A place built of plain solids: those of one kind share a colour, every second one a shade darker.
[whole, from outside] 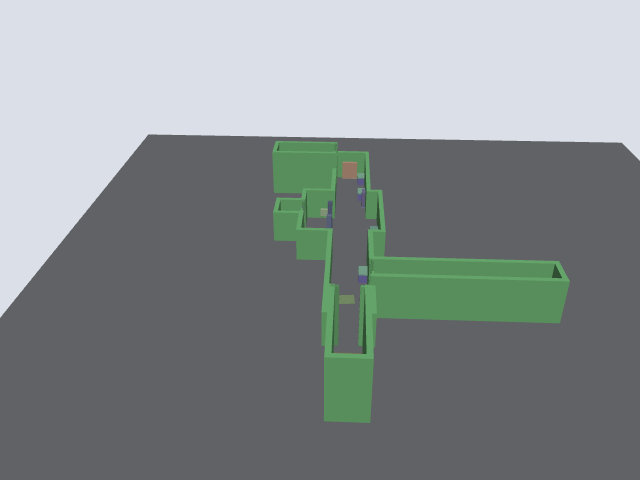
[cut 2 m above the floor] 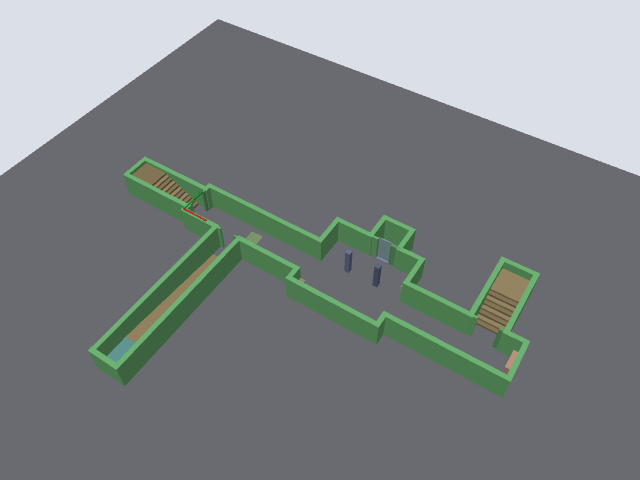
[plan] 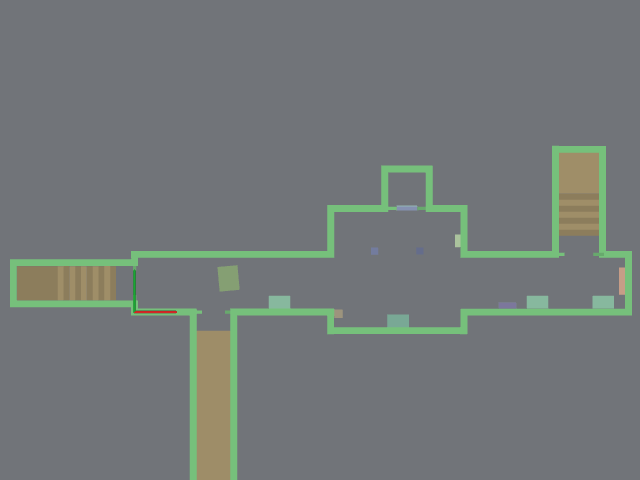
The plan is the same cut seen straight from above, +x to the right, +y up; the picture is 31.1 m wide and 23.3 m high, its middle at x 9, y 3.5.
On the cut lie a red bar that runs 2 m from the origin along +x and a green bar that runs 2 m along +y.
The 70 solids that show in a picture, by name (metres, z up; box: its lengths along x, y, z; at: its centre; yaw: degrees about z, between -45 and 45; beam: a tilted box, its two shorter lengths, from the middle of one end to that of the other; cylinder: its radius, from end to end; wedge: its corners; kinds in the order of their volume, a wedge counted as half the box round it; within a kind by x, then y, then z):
{
 "wall_1": {"box": [0.34, 2.34, 4.23], "at": [-5.88, 1.4, 2.07]},
 "wall_2": {"box": [6.22, 0.34, 4.23], "at": [-2.94, 0.4, 2.07]},
 "wall_3": {"box": [6.22, 0.34, 4.23], "at": [-2.94, 2.4, 2.07]},
 "wall_4": {"box": [0.34, 0.74, 2.49], "at": [0.0, 0.2, 1.2]},
 "wall_5": {"box": [0.16, 0.5, 4.23], "at": [0.0, 0.57, 2.07]},
 "wall_6": {"box": [0.16, 0.5, 4.23], "at": [0.0, 2.23, 2.07]},
 "wall_7": {"box": [0.34, 0.74, 2.49], "at": [0.0, 2.6, 1.2]},
 "wall_8": {"box": [3.19, 0.34, 2.49], "at": [1.43, 0.0, 1.2]},
 "wall_9": {"box": [0.34, 11.79, 3.15], "at": [2.85, -5.72, 1.52]},
 "wall_10": {"box": [0.5, 0.16, 3.15], "at": [3.02, 0.0, 1.52]},
 "wall_11": {"box": [2.3, 0.34, 3.15], "at": [3.83, -11.45, 1.52]},
 "wall_12": {"box": [9.86, 0.34, 2.49], "at": [4.76, 2.8, 1.2]},
 "wall_13": {"box": [0.34, 11.79, 3.15], "at": [4.81, -5.72, 1.52]},
 "wall_14": {"box": [5.04, 0.34, 2.49], "at": [7.17, 0.0, 1.2]},
 "wall_15": {"box": [0.34, 1.24, 2.49], "at": [9.52, -0.45, 1.2]},
 "wall_16": {"box": [0.34, 2.57, 2.49], "at": [9.52, 3.92, 1.2]},
 "wall_17": {"box": [2.97, 0.34, 2.49], "at": [10.83, 5.03, 1.2]},
 "wall_18": {"box": [0.34, 2.26, 2.45], "at": [12.15, 5.99, 1.18]},
 "wall_19": {"box": [0.66, 0.16, 2.49], "at": [12.4, 5.03, 1.2]},
 "wall_20": {"box": [6.81, 0.34, 2.49], "at": [12.75, -0.9, 1.2]},
 "wall_21": {"box": [2.5, 0.34, 2.45], "at": [13.23, 6.95, 1.18]},
 "wall_22": {"box": [0.66, 0.16, 2.49], "at": [14.06, 5.03, 1.2]},
 "wall_23": {"box": [0.34, 2.26, 2.45], "at": [14.3, 5.99, 1.18]},
 "wall_24": {"box": [2.02, 0.34, 2.49], "at": [15.15, 5.03, 1.2]},
 "wall_25": {"box": [0.34, 1.24, 2.49], "at": [15.99, -0.45, 1.2]},
 "wall_26": {"box": [0.34, 2.57, 2.49], "at": [15.99, 3.92, 1.2]},
 "wall_27": {"box": [4.78, 0.34, 2.49], "at": [18.21, 2.8, 1.2]},
 "wall_28": {"box": [8.33, 0.34, 2.49], "at": [19.98, 0.0, 1.2]},
 "wall_29": {"box": [0.34, 5.44, 3.83], "at": [20.43, 5.35, 1.87]},
 "wall_30": {"box": [0.53, 0.16, 3.83], "at": [20.61, 2.8, 1.87]},
 "wall_31": {"box": [2.62, 0.34, 3.83], "at": [21.57, 7.9, 1.87]},
 "wall_32": {"box": [0.53, 0.16, 3.83], "at": [22.53, 2.8, 1.87]},
 "wall_33": {"box": [0.34, 5.44, 3.83], "at": [22.71, 5.35, 1.87]},
 "wall_34": {"box": [1.61, 0.34, 2.49], "at": [23.34, 2.8, 1.2]},
 "wall_35": {"box": [0.34, 3.14, 2.49], "at": [23.98, 1.4, 1.2]},
 "piece_1": {"box": [1.98, 1.66, 1.79], "at": [-4.72, 1.4, 0.84]},
 "piece_2": {"box": [0.28, 1.66, 1.63], "at": [-3.59, 1.4, 0.77]},
 "piece_3": {"box": [0.28, 1.66, 1.47], "at": [-3.31, 1.4, 0.69]},
 "piece_4": {"box": [0.28, 1.66, 1.31], "at": [-3.02, 1.4, 0.61]},
 "piece_5": {"box": [0.28, 1.66, 1.16], "at": [-2.74, 1.4, 0.53]},
 "piece_6": {"box": [0.28, 1.66, 1.0], "at": [-2.46, 1.4, 0.45]},
 "piece_7": {"box": [0.28, 1.66, 0.84], "at": [-2.18, 1.4, 0.37]},
 "piece_8": {"box": [0.28, 1.66, 0.68], "at": [-1.89, 1.4, 0.29]},
 "piece_9": {"box": [0.28, 1.66, 0.52], "at": [-1.61, 1.4, 0.21]},
 "piece_10": {"box": [0.28, 1.66, 0.37], "at": [-1.33, 1.4, 0.13]},
 "piece_11": {"box": [0.28, 1.66, 0.21], "at": [-1.04, 1.4, 0.05]},
 "piece_12": {"wedge": [[3.02, -9.3, -0.05], [3.02, -9.3, 0.65], [3.02, -0.9, -0.05], [3.02, -0.9, 0.0], [4.64, -9.3, -0.05], [4.64, -9.3, 0.65], [4.64, -0.9, -0.05], [4.64, -0.9, 0.0]]},
 "piece_13": {"box": [1.94, 0.29, 0.22], "at": [21.57, 3.85, 0.06]},
 "piece_14": {"box": [1.94, 0.29, 0.39], "at": [21.57, 4.14, 0.14]},
 "piece_15": {"box": [1.94, 0.29, 0.55], "at": [21.57, 4.43, 0.23]},
 "piece_16": {"box": [1.94, 0.29, 0.72], "at": [21.57, 4.73, 0.31]},
 "piece_17": {"box": [1.94, 0.29, 0.89], "at": [21.57, 5.02, 0.4]},
 "piece_18": {"box": [1.94, 0.29, 1.06], "at": [21.57, 5.31, 0.48]},
 "piece_19": {"box": [1.94, 0.29, 1.23], "at": [21.57, 5.61, 0.56]},
 "piece_20": {"box": [1.94, 1.98, 1.39], "at": [21.57, 6.74, 0.65]},
 "landing_1": {"box": [1.62, 2.0, 0.7], "at": [3.83, -10.28, 0.3]},
 "hall_column_1": {"box": [0.35, 0.35, 2.49], "at": [11.65, 2.96, 1.2]},
 "hall_column_2": {"box": [0.35, 0.35, 2.49], "at": [13.85, 2.96, 1.2]},
 "passage_cabinet_body_1": {"box": [0.3, 1.33, 1.47], "at": [23.66, 1.5, 0.82]},
 "gritbin_passage_body_1": {"box": [1.02, 0.59, 0.67], "at": [7.04, 0.48, 0.28]},
 "cabinet_passage_body_1": {"box": [0.82, 0.28, 1.28], "at": [18.1, 0.32, 0.76]},
 "gritbin_passage_lid_1": {"box": [1.05, 0.62, 0.1], "at": [7.04, 0.48, 0.67]},
 "gritbin_passage_lid_2": {"box": [1.05, 0.62, 0.1], "at": [19.56, 0.48, 0.67]},
 "gritbin_passage_lid_3": {"box": [1.05, 0.62, 0.1], "at": [22.75, 0.48, 0.67]},
 "leaf_door_1": {"box": [1.0, 0.05, 2.07], "at": [13.23, 5.15, 0.98]},
 "firebox_cross_hall_box_1": {"box": [0.26, 0.62, 0.56], "at": [15.69, 3.46, 0.58]},
 "mat_1": {"box": [0.98, 1.2, 0.07], "at": [4.56, 1.64, -0.02], "yaw": 5.1},
 "gritbin_cross_hall_lid_1": {"box": [1.05, 0.62, 0.1], "at": [12.79, -0.42, 0.67]},
 "bin_cross_hall_lid_1": {"box": [0.42, 0.42, 0.12], "at": [9.9, -0.08, 0.86]},
 "threshold_door_1": {"box": [0.97, 0.19, 0.07], "at": [13.23, 5.03, -0.01]}
}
